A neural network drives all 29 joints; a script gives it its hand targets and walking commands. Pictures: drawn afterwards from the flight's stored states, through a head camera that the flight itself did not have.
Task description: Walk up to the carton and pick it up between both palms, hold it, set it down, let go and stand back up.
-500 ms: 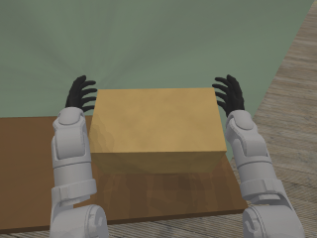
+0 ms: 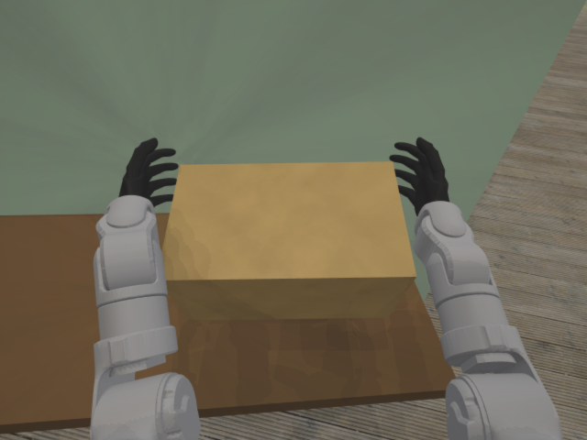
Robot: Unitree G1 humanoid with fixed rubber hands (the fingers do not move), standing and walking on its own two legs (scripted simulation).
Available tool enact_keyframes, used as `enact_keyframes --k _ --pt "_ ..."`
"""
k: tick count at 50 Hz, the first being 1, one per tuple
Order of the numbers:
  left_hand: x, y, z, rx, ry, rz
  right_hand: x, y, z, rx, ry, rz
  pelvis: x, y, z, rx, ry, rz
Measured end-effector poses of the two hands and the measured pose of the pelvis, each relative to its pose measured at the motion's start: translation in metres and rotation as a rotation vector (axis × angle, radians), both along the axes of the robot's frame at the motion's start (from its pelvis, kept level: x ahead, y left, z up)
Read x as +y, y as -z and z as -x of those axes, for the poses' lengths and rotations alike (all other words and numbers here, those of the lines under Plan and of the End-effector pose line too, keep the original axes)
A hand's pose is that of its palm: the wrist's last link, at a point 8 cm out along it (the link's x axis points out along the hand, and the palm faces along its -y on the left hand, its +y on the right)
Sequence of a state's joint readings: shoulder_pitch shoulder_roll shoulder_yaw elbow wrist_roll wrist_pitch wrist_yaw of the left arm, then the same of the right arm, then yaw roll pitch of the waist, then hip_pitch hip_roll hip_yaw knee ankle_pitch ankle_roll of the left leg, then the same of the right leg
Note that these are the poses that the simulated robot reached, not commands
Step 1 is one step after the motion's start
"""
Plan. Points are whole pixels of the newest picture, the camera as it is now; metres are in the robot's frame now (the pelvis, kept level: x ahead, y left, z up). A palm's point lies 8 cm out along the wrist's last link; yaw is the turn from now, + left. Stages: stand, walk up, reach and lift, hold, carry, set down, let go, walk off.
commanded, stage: hold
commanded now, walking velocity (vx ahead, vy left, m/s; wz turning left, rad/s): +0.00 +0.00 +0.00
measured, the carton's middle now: (287, 244) +0.35 +0.01 +0.11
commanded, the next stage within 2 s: none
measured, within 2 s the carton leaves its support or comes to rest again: neither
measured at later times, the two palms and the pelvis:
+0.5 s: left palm (139, 203) +0.34 +0.20 +0.19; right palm (434, 201) +0.35 -0.18 +0.19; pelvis -0.01 +0.00 +0.00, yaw +0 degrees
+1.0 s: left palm (139, 209) +0.35 +0.20 +0.17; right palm (427, 204) +0.35 -0.17 +0.18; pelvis +0.00 +0.00 +0.00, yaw +0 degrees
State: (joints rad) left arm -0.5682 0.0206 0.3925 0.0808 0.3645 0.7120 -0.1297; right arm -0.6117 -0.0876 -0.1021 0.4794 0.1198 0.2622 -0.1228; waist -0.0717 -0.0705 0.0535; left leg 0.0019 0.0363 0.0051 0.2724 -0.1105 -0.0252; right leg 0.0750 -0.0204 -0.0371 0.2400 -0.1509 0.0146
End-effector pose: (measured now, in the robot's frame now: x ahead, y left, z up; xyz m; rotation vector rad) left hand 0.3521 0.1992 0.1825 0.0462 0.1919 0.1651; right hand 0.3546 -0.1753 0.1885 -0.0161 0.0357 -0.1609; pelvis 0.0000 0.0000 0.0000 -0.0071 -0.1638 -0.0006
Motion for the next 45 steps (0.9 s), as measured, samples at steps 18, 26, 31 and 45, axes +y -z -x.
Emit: enact_keyframes --k 18,26,31,45 --pt "-0.004 0.003 0.012 -0.004 -0.009 -0.007 -0.004 0.006 0.008 -0.009 -0.004 -0.005 0.000 0.000 0.002 -0.003 -0.004 0.001" --pt "-0.004 -0.003 0.008 0.011 -0.006 0.010 -0.004 -0.002 0.006 0.003 -0.006 0.004 -0.003 0.000 0.008 0.000 -0.003 -0.002" --pt "-0.004 -0.003 0.001 0.011 0.000 0.000 -0.004 -0.001 0.001 0.003 0.001 0.001 -0.003 0.000 0.008 0.013 -0.001 -0.002" --pt "-0.003 0.004 0.002 0.007 0.004 -0.024 -0.003 0.008 0.003 0.000 -0.002 -0.009 0.003 0.000 -0.003 -0.004 0.004 0.000"
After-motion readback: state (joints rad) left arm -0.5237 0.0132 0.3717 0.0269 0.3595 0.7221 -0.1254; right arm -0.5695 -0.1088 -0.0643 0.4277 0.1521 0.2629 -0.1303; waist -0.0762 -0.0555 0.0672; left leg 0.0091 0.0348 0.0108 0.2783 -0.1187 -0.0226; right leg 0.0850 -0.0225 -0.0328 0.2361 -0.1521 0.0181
